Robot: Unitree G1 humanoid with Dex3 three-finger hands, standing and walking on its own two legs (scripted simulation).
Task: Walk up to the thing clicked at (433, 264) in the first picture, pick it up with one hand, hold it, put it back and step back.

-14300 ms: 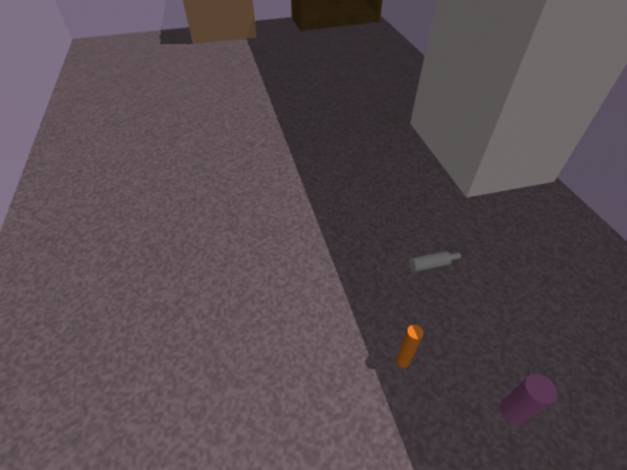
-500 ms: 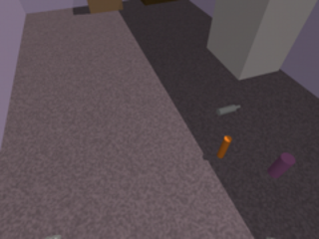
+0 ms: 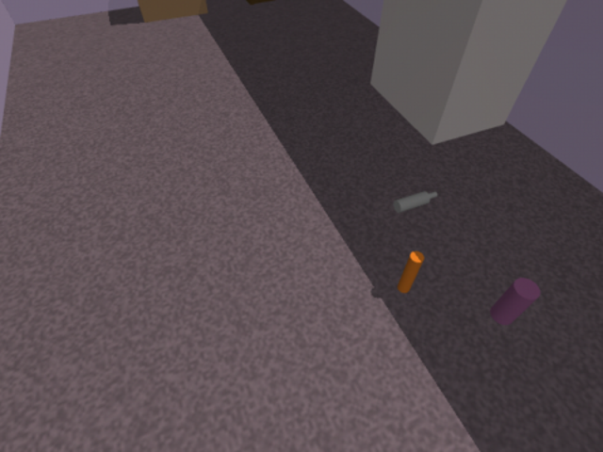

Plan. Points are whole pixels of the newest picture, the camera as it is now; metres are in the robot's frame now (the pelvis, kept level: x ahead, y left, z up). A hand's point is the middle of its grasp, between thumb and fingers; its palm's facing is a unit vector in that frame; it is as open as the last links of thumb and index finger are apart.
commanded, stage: walk up
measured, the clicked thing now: (416, 200) +1.21 -0.55 -0.74
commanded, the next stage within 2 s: stand in 0.74 s
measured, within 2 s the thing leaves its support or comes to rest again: neither
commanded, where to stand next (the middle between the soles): +0.05 +0.01 m, yaw +4 degrees
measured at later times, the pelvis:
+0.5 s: pelvis +0.01 +0.00 +0.00, yaw -1 degrees
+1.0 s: pelvis +0.02 +0.01 +0.01, yaw +2 degrees
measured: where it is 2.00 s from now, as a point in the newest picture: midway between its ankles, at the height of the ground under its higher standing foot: outside the picture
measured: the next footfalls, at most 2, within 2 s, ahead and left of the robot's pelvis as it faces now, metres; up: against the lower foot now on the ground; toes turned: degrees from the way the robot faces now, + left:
none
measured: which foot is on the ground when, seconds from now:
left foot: down 0.00-1.00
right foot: down 0.00-1.00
